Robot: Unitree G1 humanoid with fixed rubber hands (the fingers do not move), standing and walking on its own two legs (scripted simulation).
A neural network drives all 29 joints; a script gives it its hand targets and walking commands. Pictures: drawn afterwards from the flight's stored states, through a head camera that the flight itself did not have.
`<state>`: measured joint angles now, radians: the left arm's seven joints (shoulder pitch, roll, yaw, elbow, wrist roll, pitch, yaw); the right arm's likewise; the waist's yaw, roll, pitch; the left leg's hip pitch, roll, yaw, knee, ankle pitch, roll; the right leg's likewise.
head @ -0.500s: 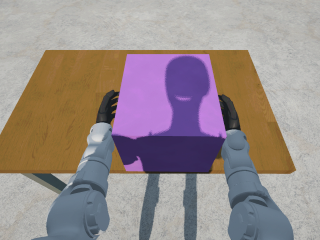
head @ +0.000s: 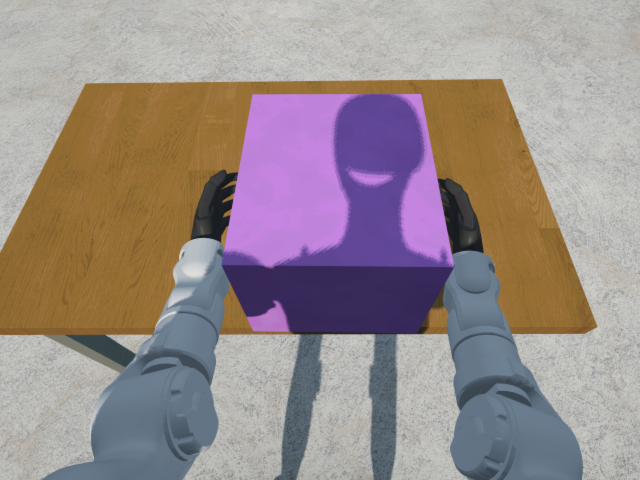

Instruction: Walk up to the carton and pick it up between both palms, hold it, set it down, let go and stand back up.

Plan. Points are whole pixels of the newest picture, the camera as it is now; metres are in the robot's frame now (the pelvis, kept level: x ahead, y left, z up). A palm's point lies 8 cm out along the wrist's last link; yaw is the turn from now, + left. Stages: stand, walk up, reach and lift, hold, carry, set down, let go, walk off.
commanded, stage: set down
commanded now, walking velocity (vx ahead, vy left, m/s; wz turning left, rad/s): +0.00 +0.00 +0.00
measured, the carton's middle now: (335, 215) +0.47 -0.02 +0.00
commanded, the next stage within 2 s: none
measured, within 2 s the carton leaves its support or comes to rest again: neither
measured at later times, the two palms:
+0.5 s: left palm (210, 233) +0.43 +0.15 +0.02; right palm (461, 243) +0.41 -0.18 +0.02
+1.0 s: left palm (210, 234) +0.43 +0.15 +0.02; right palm (461, 243) +0.41 -0.18 +0.02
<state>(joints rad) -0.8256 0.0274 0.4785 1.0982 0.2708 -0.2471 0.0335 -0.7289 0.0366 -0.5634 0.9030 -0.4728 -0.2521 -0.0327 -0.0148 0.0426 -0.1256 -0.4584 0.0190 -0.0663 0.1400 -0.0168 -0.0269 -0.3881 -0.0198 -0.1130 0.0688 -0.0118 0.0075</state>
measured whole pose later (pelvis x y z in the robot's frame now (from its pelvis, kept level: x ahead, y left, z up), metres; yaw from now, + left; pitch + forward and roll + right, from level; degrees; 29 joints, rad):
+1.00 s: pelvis +0.00 +0.00 +0.00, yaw -1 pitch +20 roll +0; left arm -0.78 0.00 0.51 0.98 0.31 -0.28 0.00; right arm -0.72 0.07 -0.62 0.84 -0.48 -0.27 0.02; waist -0.01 0.02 -0.10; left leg -0.47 0.02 -0.05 0.13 -0.01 -0.03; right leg -0.42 -0.02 -0.10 0.08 -0.02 0.01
